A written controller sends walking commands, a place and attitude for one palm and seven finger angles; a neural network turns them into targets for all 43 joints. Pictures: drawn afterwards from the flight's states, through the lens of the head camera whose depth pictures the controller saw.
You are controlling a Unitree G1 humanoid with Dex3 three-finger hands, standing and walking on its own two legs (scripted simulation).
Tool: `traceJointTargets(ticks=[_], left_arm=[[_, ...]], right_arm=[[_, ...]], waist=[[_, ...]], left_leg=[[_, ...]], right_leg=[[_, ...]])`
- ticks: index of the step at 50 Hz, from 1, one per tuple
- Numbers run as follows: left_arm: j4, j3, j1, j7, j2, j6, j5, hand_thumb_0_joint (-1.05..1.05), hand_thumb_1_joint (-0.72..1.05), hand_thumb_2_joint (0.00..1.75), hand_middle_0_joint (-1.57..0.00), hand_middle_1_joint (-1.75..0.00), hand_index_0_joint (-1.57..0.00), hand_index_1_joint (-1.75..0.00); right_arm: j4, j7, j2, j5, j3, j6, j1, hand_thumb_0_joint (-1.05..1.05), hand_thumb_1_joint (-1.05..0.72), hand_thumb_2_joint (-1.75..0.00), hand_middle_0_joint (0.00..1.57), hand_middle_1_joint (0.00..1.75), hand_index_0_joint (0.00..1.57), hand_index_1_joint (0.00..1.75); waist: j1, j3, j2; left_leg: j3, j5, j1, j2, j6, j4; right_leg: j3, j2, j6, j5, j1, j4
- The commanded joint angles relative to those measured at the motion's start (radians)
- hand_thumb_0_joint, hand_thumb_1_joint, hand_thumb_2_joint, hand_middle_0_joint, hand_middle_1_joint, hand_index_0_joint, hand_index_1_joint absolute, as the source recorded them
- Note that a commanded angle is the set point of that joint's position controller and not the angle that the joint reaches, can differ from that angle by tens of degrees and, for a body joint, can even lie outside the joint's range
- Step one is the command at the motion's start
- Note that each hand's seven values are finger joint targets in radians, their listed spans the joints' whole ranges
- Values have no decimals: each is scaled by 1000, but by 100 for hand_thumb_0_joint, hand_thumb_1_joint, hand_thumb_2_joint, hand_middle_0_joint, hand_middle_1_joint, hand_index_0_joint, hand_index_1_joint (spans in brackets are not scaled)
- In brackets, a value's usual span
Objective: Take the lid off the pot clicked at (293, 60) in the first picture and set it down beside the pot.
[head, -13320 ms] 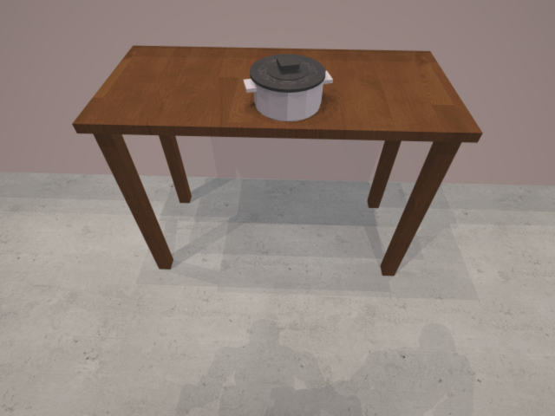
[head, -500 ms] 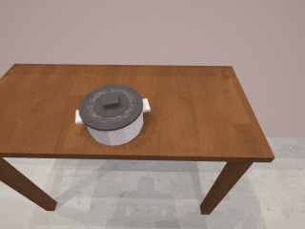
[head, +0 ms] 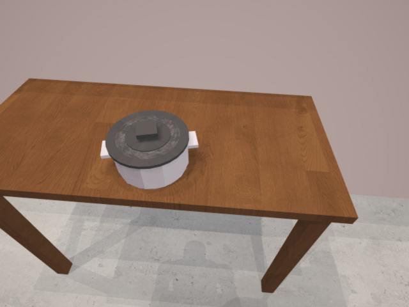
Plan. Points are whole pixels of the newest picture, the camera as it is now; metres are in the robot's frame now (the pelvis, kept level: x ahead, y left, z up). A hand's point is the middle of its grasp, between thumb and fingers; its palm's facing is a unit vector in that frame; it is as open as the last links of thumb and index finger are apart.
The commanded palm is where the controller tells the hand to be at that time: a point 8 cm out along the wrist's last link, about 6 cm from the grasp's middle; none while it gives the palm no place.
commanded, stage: look again from close up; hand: left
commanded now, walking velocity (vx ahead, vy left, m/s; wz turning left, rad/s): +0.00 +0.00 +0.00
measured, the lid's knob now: (146, 129) +0.47 +0.17 +0.09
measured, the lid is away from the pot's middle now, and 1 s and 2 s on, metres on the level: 0.00 0.00 0.00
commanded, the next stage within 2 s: lift the closed hand beside the body in 1.30 s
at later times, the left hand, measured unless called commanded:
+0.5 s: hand out of the picture +0.02 +0.22 -0.17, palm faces +0.01 -0.97 -0.25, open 7.4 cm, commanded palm none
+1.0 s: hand out of the picture -0.01 +0.24 -0.17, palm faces -0.02 -0.97 -0.23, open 7.4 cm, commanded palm none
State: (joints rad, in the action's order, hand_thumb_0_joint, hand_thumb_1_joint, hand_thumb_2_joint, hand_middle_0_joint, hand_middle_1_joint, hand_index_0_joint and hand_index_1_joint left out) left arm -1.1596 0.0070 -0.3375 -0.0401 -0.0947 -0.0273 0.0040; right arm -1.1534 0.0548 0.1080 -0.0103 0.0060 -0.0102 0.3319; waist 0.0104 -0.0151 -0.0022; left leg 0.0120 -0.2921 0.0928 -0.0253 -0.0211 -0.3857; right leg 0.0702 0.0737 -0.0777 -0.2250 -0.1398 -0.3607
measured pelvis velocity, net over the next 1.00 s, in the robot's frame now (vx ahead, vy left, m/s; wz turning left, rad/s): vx -0.03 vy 0.06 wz -0.04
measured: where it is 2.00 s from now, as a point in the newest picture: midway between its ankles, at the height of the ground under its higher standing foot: outside the picture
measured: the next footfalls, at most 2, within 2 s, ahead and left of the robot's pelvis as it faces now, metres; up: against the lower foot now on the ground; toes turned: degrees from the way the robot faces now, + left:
none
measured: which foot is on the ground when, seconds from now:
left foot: down 0.00-1.00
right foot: down 0.00-1.00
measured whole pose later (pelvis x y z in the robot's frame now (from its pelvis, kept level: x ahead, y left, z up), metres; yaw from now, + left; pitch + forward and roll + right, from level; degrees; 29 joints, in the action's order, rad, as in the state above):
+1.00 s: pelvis -0.03 +0.06 -0.01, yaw -2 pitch -1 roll +0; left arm -1.05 -0.01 -0.28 -0.05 -0.15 0.01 0.01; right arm -1.08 0.03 0.18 -0.01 0.00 -0.01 0.24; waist 0.00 0.06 -0.03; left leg -0.06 -0.28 0.15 0.07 0.07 -0.45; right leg 0.00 -0.02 0.01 -0.23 -0.24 -0.49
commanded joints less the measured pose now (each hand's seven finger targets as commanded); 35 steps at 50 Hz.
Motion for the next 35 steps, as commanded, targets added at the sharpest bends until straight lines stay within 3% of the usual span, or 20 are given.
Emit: traceJointTargets(ticks=[1, 3, 4, 5, 6, 8, 10, 12, 14, 17, 21, 23, 29, 35], left_arm=[[29, 20, -54, -4, -99, -13, -4, 0, 90, 90, -20, -30, -20, -30], [28, 19, -56, -4, -92, -13, -3, 0, 90, 90, -20, -30, -20, -30], [96, -2, -27, -17, -214, -25, 0, 0, 90, 90, -20, -30, -20, -30], [90, -5, -42, -17, -110, -8, -1, 0, 90, 90, -20, -30, -20, -30], [85, -10, -44, -15, -107, -12, 1, 0, 90, 90, -20, -30, -20, -30], [101, -6, -40, -14, -130, -17, -4, 0, 90, 90, -20, -30, -20, -30], [109, 1, -22, -15, -149, -17, -6, 0, 90, 90, -20, -30, -20, -30], [113, 3, -3, -17, -141, -17, -5, 0, 90, 90, -20, -30, -20, -30], [117, 4, 16, -15, -148, -11, -5, 0, 90, 90, -20, -30, -20, -30], [124, 3, 16, -17, -128, -9, -3, 0, 90, 90, -20, -30, -20, -30], [133, 5, 19, -18, -135, -4, -3, 0, 90, 90, -20, -30, -20, -30], [139, 7, 20, -19, -137, -5, -3, 0, 90, 90, -20, -30, -20, -30], [154, 11, 47, -17, -159, 8, 0, 0, 90, 90, -20, -30, -20, -30], [162, 11, 50, -16, -167, 12, 3, 0, 90, 90, -20, -30, -20, -30]], right_arm=[[5, 0, 56, -3, -10, -9, 112, 0, -90, -90, 20, 30, 20, 30], [2, -1, 52, -3, -9, -12, 118, 0, -90, -90, 20, 30, 20, 30], [101, -19, 104, -33, -26, 9, 10, 0, -90, -90, 20, 30, 20, 30], [103, -17, 74, -10, -33, 0, 45, 0, -90, -90, 20, 30, 20, 30], [95, -16, 69, -11, -29, -8, 44, 0, -90, -90, 20, 30, 20, 30], [106, -15, 72, -8, -33, -7, 56, 0, -90, -90, 20, 30, 20, 30], [109, -16, 81, -8, -35, -6, 64, 0, -90, -90, 20, 30, 20, 30], [109, -17, 90, -8, -36, -8, 60, 0, -90, -90, 20, 30, 20, 30], [108, -20, 97, -8, -35, -7, 56, 0, -90, -90, 20, 30, 20, 30], [107, -21, 111, -10, -33, -13, 41, 0, -90, -90, 20, 30, 20, 30], [111, -20, 126, -9, -32, -22, 23, 0, -90, -90, 20, 30, 20, 30], [110, -19, 133, -8, -32, -25, 16, 0, -90, -90, 20, 30, 20, 30], [117, -21, 148, -9, -31, -21, -15, 0, -90, -90, 20, 30, 20, 30], [122, -22, 162, -8, -31, -22, -40, 0, -90, -90, 20, 30, 20, 30]], waist=[[-13, 92, -4], [-11, 99, -11], [-40, 226, 23], [-21, 195, -38], [-27, 162, -66], [-32, 46, -76], [-37, -21, -14], [-37, 12, 29], [-34, 53, 27], [-26, 101, 0], [-15, 69, -40], [-14, 46, -3], [-13, 64, -1], [-13, 55, -28]], left_leg=[[34, 131, 93, -52, 24, 48], [41, 144, 94, -56, 26, 55], [64, 189, 142, 32, 55, -24], [27, 79, 141, -42, 33, -42], [43, 106, 128, -33, 38, -41], [44, 99, 107, -24, 44, -75], [40, 78, 97, -17, 43, -93], [41, 75, 123, -14, 45, -95], [56, 73, 131, -25, 50, -66], [79, 127, 160, -40, 58, -43], [100, 238, 135, -61, 68, -23], [96, 292, 110, -63, 68, -27], [102, 235, 99, -69, 69, 9], [97, 249, 76, -68, 67, 18]], right_leg=[[-180, -183, 56, 179, 1, 90], [-171, -179, 48, 175, -4, 83], [-204, -109, 51, 259, -134, -20], [-203, -179, 31, 2, -178, 3], [-227, -176, -3, 21, -174, 10], [-247, -190, -14, 24, -109, 24], [-257, -204, -14, 1, -78, 27], [-256, -203, -12, -16, -92, 28], [-229, -192, -6, -47, -127, 15], [-198, -169, 7, 18, -142, -31], [-159, -156, 21, 122, -109, -89], [-158, -160, 23, 170, -90, -100], [-150, -161, 32, 103, -108, -91], [-157, -162, 39, 114, -106, -90]])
